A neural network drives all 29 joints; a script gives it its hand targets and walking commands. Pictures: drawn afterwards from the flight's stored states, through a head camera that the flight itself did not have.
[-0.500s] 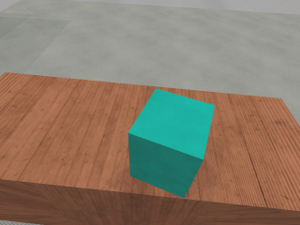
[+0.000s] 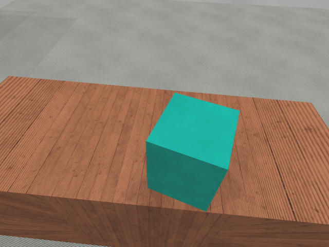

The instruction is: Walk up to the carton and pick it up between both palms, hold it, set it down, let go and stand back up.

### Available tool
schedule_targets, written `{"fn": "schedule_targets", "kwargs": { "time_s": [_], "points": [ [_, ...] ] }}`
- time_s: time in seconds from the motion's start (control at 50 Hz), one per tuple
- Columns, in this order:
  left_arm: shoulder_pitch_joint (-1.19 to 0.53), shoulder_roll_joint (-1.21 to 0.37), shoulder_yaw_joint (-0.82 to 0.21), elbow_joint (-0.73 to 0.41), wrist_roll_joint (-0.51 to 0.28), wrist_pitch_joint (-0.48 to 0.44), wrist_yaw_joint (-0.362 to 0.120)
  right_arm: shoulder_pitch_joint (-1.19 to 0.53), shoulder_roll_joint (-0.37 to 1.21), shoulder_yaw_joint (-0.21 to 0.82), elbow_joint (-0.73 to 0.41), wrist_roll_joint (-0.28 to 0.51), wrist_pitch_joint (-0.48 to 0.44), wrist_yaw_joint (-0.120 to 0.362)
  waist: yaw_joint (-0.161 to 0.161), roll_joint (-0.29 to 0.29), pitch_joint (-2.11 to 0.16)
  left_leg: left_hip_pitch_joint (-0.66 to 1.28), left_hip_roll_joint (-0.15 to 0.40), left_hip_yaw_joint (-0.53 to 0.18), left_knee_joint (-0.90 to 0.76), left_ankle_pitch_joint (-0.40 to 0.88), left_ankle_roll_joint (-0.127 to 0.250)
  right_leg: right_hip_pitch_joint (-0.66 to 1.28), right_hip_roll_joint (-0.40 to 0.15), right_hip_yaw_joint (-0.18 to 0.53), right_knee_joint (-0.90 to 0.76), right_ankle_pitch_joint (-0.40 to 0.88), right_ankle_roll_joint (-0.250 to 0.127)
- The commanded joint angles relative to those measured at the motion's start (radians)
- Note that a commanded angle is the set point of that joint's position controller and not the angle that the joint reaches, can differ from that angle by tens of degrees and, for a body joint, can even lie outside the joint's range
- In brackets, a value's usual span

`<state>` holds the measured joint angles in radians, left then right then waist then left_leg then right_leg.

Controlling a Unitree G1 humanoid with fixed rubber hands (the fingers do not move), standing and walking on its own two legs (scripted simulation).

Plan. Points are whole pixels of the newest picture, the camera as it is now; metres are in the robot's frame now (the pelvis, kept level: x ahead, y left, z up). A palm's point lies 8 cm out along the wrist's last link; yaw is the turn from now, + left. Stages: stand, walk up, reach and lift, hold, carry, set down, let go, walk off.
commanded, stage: stand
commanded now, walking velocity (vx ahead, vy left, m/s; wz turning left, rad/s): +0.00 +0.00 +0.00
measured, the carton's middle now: (190, 151) +0.41 -0.07 -0.03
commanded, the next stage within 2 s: none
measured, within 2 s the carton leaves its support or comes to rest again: neither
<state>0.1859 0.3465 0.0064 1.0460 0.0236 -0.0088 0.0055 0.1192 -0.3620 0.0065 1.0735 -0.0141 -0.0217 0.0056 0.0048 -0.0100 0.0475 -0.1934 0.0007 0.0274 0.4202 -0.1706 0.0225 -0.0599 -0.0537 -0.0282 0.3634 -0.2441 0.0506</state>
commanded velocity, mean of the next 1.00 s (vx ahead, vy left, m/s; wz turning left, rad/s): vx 0.00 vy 0.00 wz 0.00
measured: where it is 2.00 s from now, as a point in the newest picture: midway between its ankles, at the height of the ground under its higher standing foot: outside the picture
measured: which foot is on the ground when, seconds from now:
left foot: down 0.00-1.00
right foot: down 0.00-1.00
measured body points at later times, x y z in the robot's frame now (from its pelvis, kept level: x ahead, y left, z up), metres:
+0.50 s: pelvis +0.01 +0.00 +0.00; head +0.00 +0.00 +0.45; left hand +0.08 +0.30 -0.13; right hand +0.10 -0.30 -0.12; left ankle +0.04 +0.10 -0.74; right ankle -0.03 -0.15 -0.74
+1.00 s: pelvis +0.02 -0.01 +0.00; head +0.02 +0.00 +0.45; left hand +0.09 +0.29 -0.13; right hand +0.11 -0.31 -0.12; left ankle +0.04 +0.10 -0.74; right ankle -0.03 -0.15 -0.74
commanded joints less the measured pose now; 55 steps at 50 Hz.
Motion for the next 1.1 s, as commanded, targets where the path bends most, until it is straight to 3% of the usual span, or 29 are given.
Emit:
{"fn": "schedule_targets", "kwargs": {
  "time_s": [0.0, 0.04, 0.06, 0.08, 0.1, 0.12, 0.2, 0.24, 0.26, 0.3, 0.36, 0.38, 0.4, 0.42, 0.52, 0.56, 0.62, 0.68, 0.74, 0.76, 0.82, 0.86, 0.9, 0.92, 0.96, 0.98, 1.04, 1.06, 1.08],
  "points": [
    [-0.050, 0.190, 0.037, -0.047, -0.002, -0.016, 0.004, -0.013, -0.224, -0.043, -0.037, -0.002, -0.010, -0.005, -0.019, 0.033, -0.008, 0.001, 0.119, -0.141, -0.138, -0.043, 0.019, -0.090, -0.067, 0.074, -0.085, 0.032, -0.069],
    [-0.002, 0.212, 0.038, -0.037, -0.013, -0.019, 0.000, -0.054, -0.217, -0.038, -0.059, -0.003, -0.012, -0.005, 0.006, -0.014, -0.021, 0.037, 0.134, -0.153, -0.129, 0.052, 0.027, -0.085, -0.063, 0.067, -0.089, 0.028, -0.065],
    [-0.042, 0.197, 0.037, -0.053, -0.009, -0.019, 0.001, -0.052, -0.215, -0.042, -0.052, -0.006, -0.015, -0.005, 0.003, 0.051, -0.031, 0.005, 0.122, -0.140, -0.126, 0.029, 0.023, -0.065, -0.066, 0.067, -0.087, 0.050, -0.062],
    [-0.019, 0.206, 0.040, -0.051, -0.009, -0.017, 0.002, -0.027, -0.211, -0.033, -0.047, 0.005, -0.016, -0.003, 0.011, 0.040, -0.018, 0.003, 0.120, -0.145, -0.129, 0.042, 0.023, -0.054, -0.063, 0.074, -0.096, 0.051, -0.063],
    [-0.031, 0.183, 0.034, -0.039, -0.006, -0.016, -0.001, -0.051, -0.184, -0.029, -0.048, -0.001, -0.019, -0.010, -0.008, 0.029, -0.032, 0.019, 0.123, -0.140, -0.121, 0.062, 0.024, -0.068, -0.072, 0.074, -0.081, 0.046, -0.064],
    [-0.024, 0.193, 0.033, -0.043, -0.002, -0.014, 0.001, -0.052, -0.219, -0.040, -0.045, -0.003, -0.016, -0.008, 0.003, -0.009, -0.037, 0.030, 0.124, -0.144, -0.114, 0.044, 0.022, -0.066, -0.066, 0.068, -0.101, 0.044, -0.064],
    [-0.030, 0.207, 0.035, -0.039, -0.005, -0.013, 0.000, -0.047, -0.203, -0.030, -0.046, 0.000, -0.017, -0.011, -0.007, 0.031, -0.014, 0.027, 0.122, -0.135, -0.092, 0.109, 0.022, -0.072, -0.077, 0.065, -0.097, 0.099, -0.063],
    [-0.047, 0.204, 0.041, -0.043, -0.013, -0.010, 0.001, -0.043, -0.195, -0.023, -0.041, 0.013, -0.009, -0.017, -0.007, 0.001, -0.046, 0.046, 0.136, -0.153, -0.112, 0.142, 0.021, -0.052, -0.065, 0.059, -0.082, 0.085, -0.059],
    [-0.035, 0.186, 0.031, -0.044, -0.018, -0.017, -0.001, -0.039, -0.211, -0.025, -0.046, 0.002, -0.013, -0.014, 0.008, 0.063, -0.040, 0.014, 0.138, -0.145, -0.120, 0.118, 0.027, -0.035, -0.071, 0.065, -0.084, 0.078, -0.064],
    [-0.028, 0.191, 0.032, -0.033, -0.007, -0.015, 0.002, -0.057, -0.210, -0.022, -0.047, 0.005, -0.019, -0.015, 0.002, 0.026, -0.035, 0.011, 0.144, -0.168, -0.133, -0.003, 0.028, -0.050, -0.076, 0.065, -0.080, 0.039, -0.070],
    [-0.063, 0.200, 0.038, -0.043, -0.005, -0.012, 0.006, -0.074, -0.201, -0.024, -0.061, 0.002, -0.014, -0.015, 0.006, 0.019, -0.009, 0.018, 0.123, -0.151, -0.130, 0.048, 0.020, -0.064, -0.068, 0.072, -0.093, 0.049, -0.069],
    [-0.014, 0.211, 0.042, -0.040, -0.007, -0.014, 0.002, -0.055, -0.216, -0.028, -0.050, -0.001, -0.015, -0.010, 0.020, 0.068, -0.034, 0.016, 0.113, -0.146, -0.125, 0.028, 0.016, -0.037, -0.078, 0.074, -0.098, 0.054, -0.078],
    [-0.036, 0.222, 0.047, -0.041, -0.006, -0.011, 0.000, -0.039, -0.193, -0.023, -0.052, 0.008, -0.012, -0.013, -0.008, 0.022, -0.020, 0.005, 0.111, -0.148, -0.137, 0.055, 0.013, -0.041, -0.070, 0.066, -0.088, 0.046, -0.067],
    [-0.039, 0.206, 0.047, -0.031, -0.008, -0.014, 0.002, -0.060, -0.200, -0.025, -0.044, 0.002, -0.014, -0.007, 0.008, -0.004, -0.017, 0.030, 0.132, -0.164, -0.136, 0.043, 0.017, -0.071, -0.071, 0.069, -0.091, 0.026, -0.067],
    [-0.063, 0.209, 0.047, -0.040, -0.007, -0.013, 0.005, -0.045, -0.218, -0.039, -0.055, 0.004, -0.014, -0.011, -0.018, 0.022, 0.004, 0.032, 0.117, -0.136, -0.107, 0.130, 0.013, -0.087, -0.074, 0.054, -0.130, 0.079, -0.061],
    [-0.040, 0.176, 0.043, -0.039, -0.012, -0.019, -0.001, -0.050, -0.209, -0.038, -0.049, 0.001, -0.017, -0.014, 0.001, -0.029, -0.055, 0.041, 0.132, -0.160, -0.111, 0.099, 0.024, -0.032, -0.073, 0.050, -0.102, 0.063, -0.062],
    [-0.048, 0.198, 0.042, -0.048, -0.013, -0.014, 0.000, -0.051, -0.198, -0.033, -0.060, 0.009, -0.017, -0.009, -0.008, 0.042, 0.007, -0.001, 0.113, -0.141, -0.116, 0.099, 0.016, -0.049, -0.076, 0.061, -0.113, 0.085, -0.064],
    [-0.060, 0.223, 0.055, -0.037, 0.002, -0.020, 0.007, -0.039, -0.178, -0.027, -0.048, 0.001, -0.013, -0.009, -0.013, -0.031, -0.057, 0.055, 0.134, -0.149, -0.083, 0.200, 0.021, -0.041, -0.083, 0.061, -0.101, 0.132, -0.064],
    [-0.031, 0.207, 0.051, -0.035, -0.015, -0.018, 0.004, -0.042, -0.214, -0.038, -0.043, 0.000, -0.016, -0.016, -0.006, 0.054, -0.058, 0.055, 0.126, -0.136, -0.088, 0.185, 0.025, -0.013, -0.087, 0.067, -0.120, 0.137, -0.063],
    [-0.043, 0.211, 0.053, -0.044, -0.010, -0.020, 0.009, -0.035, -0.204, -0.032, -0.049, 0.003, -0.012, -0.017, -0.008, -0.003, -0.035, 0.048, 0.125, -0.151, -0.097, 0.197, 0.016, -0.029, -0.076, 0.049, -0.104, 0.120, -0.062],
    [-0.033, 0.192, 0.046, -0.034, -0.010, -0.015, 0.004, -0.015, -0.219, -0.039, -0.043, 0.003, -0.014, -0.018, -0.012, 0.038, -0.052, 0.050, 0.126, -0.128, -0.080, 0.218, 0.020, -0.011, -0.093, 0.061, -0.104, 0.173, -0.067],
    [-0.034, 0.199, 0.052, -0.037, -0.012, -0.018, 0.005, -0.036, -0.207, -0.033, -0.038, 0.004, -0.014, -0.014, -0.003, -0.008, -0.087, 0.063, 0.136, -0.153, -0.083, 0.248, 0.022, 0.017, -0.083, 0.044, -0.097, 0.153, -0.063],
    [-0.056, 0.181, 0.048, -0.050, -0.012, -0.006, 0.001, -0.055, -0.212, -0.032, -0.042, 0.005, -0.017, -0.017, 0.008, 0.008, -0.077, 0.052, 0.135, -0.148, -0.078, 0.246, 0.023, 0.017, -0.082, 0.048, -0.098, 0.150, -0.062],
    [-0.072, 0.169, 0.042, -0.040, -0.001, -0.011, 0.000, -0.049, -0.202, -0.029, -0.049, 0.011, -0.015, -0.020, -0.016, -0.011, -0.063, 0.058, 0.129, -0.142, -0.081, 0.246, 0.012, -0.009, -0.085, 0.038, -0.097, 0.170, -0.059],
    [-0.050, 0.202, 0.056, -0.030, -0.009, -0.015, 0.006, -0.052, -0.203, -0.030, -0.047, 0.002, -0.011, -0.015, -0.008, 0.031, -0.017, 0.031, 0.124, -0.133, -0.081, 0.241, 0.013, -0.018, -0.084, 0.051, -0.108, 0.157, -0.062],
    [-0.035, 0.205, 0.055, -0.032, -0.005, -0.014, 0.006, -0.027, -0.203, -0.035, -0.034, 0.000, -0.009, -0.015, -0.005, -0.017, -0.043, 0.047, 0.126, -0.150, -0.105, 0.180, 0.017, 0.002, -0.084, 0.044, -0.100, 0.115, -0.066],
    [-0.053, 0.190, 0.052, -0.034, -0.007, -0.006, 0.003, -0.057, -0.220, -0.035, -0.044, -0.002, -0.018, -0.020, 0.007, 0.061, -0.029, 0.045, 0.124, -0.148, -0.100, 0.216, 0.017, -0.006, -0.089, 0.047, -0.105, 0.099, -0.064],
    [-0.034, 0.185, 0.046, -0.027, -0.005, -0.007, -0.001, -0.043, -0.214, -0.032, -0.045, 0.001, -0.019, -0.020, 0.000, 0.003, -0.037, 0.040, 0.130, -0.154, -0.091, 0.199, 0.018, 0.005, -0.085, 0.037, -0.098, 0.123, -0.064],
    [-0.056, 0.203, 0.053, -0.029, -0.005, -0.005, 0.001, -0.019, -0.214, -0.035, -0.038, 0.007, -0.014, -0.019, -0.002, -0.003, -0.063, 0.043, 0.133, -0.168, -0.100, 0.200, 0.019, 0.022, -0.089, 0.034, -0.104, 0.099, -0.063]
  ]
}}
